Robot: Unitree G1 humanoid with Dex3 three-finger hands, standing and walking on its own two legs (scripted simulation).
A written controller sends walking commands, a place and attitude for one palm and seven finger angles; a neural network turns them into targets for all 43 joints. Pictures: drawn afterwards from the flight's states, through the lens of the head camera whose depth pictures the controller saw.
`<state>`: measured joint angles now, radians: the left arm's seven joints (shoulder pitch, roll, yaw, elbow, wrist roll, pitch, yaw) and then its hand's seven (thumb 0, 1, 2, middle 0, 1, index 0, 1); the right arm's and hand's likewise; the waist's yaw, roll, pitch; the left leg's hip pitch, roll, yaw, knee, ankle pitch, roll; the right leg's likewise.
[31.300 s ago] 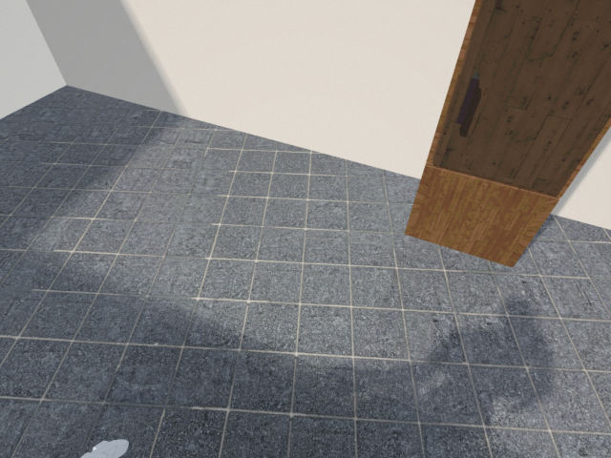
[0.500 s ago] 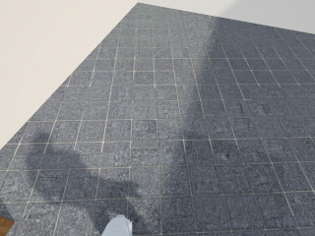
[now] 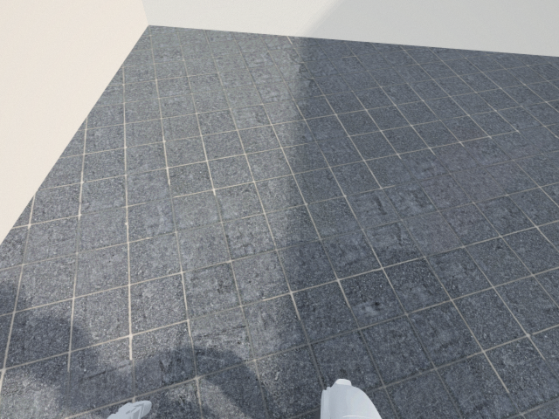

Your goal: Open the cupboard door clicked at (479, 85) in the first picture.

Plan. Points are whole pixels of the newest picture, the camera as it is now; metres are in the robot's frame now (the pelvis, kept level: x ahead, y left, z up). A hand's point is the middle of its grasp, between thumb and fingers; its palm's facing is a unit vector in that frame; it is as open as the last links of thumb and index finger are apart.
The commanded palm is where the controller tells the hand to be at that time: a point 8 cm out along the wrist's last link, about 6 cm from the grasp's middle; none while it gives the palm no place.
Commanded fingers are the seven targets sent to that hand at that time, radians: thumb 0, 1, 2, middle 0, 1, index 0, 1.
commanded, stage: walk to a spot facing it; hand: left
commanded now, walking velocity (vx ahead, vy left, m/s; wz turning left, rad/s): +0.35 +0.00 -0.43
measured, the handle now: out of the picture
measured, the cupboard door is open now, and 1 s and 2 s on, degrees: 42 42 42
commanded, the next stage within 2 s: turn to face it in 0.28 s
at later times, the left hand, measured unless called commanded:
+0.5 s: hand (220, 340) +0.27 +0.12 -0.17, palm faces -0.06 -0.98 -0.21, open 7.2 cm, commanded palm none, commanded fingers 0.00 0.90 0.90 -0.20 -0.30 -0.20 -0.30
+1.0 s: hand (233, 252) +0.45 +0.11 -0.16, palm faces +0.15 -0.96 -0.25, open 7.4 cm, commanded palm none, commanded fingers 0.00 0.90 0.90 -0.20 -0.30 -0.20 -0.30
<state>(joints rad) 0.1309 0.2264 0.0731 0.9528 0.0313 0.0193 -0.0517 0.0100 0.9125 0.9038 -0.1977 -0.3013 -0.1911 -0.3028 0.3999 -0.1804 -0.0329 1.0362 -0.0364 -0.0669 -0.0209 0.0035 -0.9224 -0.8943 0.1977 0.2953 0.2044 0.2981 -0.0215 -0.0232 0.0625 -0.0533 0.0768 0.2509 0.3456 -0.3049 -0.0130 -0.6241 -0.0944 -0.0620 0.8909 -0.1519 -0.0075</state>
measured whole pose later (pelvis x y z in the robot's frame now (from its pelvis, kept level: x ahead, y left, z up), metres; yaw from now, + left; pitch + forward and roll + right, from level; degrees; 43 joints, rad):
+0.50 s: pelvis +0.24 -0.07 +0.00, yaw -6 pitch +1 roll +0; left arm 0.30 0.18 0.04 1.07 0.01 -0.07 0.01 0.00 0.93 0.90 -0.20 -0.30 -0.20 -0.30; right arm 0.14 -0.16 -0.04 0.99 -0.02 -0.03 0.00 0.00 -0.91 -0.89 0.19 0.29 0.20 0.30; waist 0.00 0.00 0.03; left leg -0.55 0.10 0.07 0.79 -0.20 -0.04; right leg -0.05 0.07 -0.08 0.35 -0.31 -0.09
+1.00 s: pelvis +0.36 -0.10 -0.01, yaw +8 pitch +3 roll -1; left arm 0.12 0.22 0.07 0.90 0.01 0.03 0.01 0.01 0.91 0.90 -0.20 -0.30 -0.20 -0.30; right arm 0.24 -0.20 -0.06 0.97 -0.03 0.04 -0.01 0.01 -0.91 -0.89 0.20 0.30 0.21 0.30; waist -0.04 0.02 0.06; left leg -0.38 -0.02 -0.11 0.53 -0.20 0.00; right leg -0.39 -0.02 0.01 0.71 -0.37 0.06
